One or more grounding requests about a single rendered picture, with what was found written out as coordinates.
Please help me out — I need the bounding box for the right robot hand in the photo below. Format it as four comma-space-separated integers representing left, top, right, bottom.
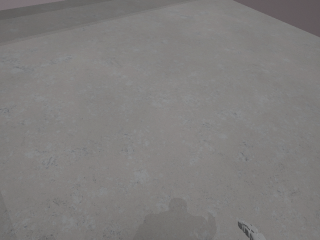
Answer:
238, 220, 266, 240

